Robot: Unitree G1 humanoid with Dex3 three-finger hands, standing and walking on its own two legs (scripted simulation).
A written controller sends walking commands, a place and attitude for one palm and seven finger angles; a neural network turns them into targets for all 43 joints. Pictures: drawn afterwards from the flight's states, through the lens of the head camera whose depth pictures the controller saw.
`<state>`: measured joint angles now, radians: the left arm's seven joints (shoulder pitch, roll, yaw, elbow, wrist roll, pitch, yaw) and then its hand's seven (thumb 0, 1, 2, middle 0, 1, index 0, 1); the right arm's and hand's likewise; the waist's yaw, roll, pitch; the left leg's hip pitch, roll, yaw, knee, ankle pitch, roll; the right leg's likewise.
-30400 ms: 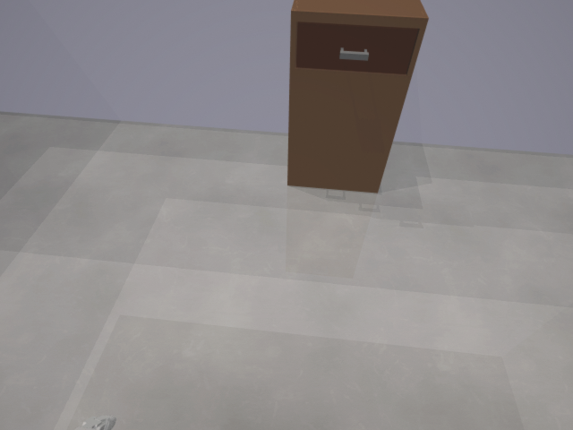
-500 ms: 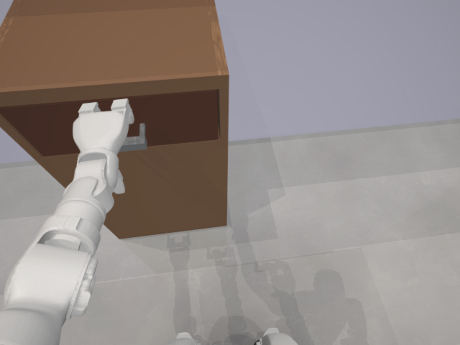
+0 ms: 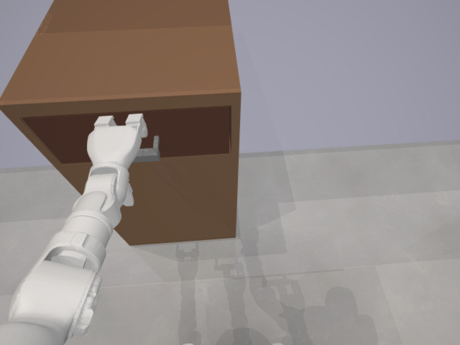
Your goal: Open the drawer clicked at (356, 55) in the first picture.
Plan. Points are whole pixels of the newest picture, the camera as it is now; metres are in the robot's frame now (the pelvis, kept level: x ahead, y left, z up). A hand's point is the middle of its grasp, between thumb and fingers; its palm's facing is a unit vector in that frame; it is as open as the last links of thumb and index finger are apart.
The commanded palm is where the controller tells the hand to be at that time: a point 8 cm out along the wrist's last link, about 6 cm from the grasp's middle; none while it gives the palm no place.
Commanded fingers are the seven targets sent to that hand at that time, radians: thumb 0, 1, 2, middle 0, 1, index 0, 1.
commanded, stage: re-aim the fingers above the handle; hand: left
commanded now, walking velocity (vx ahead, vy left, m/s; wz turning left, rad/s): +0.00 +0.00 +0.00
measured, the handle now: (136, 148) +0.52 +0.21 -0.03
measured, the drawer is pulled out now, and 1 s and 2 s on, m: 0.00 0.00 0.00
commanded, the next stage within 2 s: lower the fingers behind the handle in 1.86 s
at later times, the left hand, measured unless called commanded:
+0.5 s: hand (121, 160) +0.45 +0.21 +0.02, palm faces -0.05 +0.01 -1.00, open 13.8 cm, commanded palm +0.43 +0.21 +0.08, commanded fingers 0.00 -0.50 0.30 -0.30 -1.20 -0.30 -1.20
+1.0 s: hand (114, 156) +0.46 +0.23 +0.03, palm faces -0.06 +0.01 -1.00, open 13.8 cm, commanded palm +0.44 +0.21 +0.08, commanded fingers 0.00 -0.50 0.30 -0.30 -1.20 -0.30 -1.20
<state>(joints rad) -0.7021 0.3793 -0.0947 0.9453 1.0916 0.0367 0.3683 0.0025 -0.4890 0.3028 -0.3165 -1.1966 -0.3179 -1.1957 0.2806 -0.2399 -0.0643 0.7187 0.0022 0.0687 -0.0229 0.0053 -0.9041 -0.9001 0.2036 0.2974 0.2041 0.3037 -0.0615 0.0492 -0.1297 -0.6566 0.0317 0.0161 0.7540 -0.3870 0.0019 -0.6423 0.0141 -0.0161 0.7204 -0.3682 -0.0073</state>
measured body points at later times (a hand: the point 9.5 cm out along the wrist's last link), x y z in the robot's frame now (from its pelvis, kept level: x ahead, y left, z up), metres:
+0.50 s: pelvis -0.02 +0.00 +0.00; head +0.07 -0.01 +0.44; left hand +0.45 +0.21 +0.08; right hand +0.00 -0.28 -0.13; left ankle -0.02 +0.12 -0.71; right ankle -0.02 -0.12 -0.71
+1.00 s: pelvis -0.02 +0.01 +0.00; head +0.07 +0.00 +0.44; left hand +0.45 +0.22 +0.08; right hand +0.00 -0.26 -0.13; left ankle -0.02 +0.12 -0.71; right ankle -0.02 -0.12 -0.71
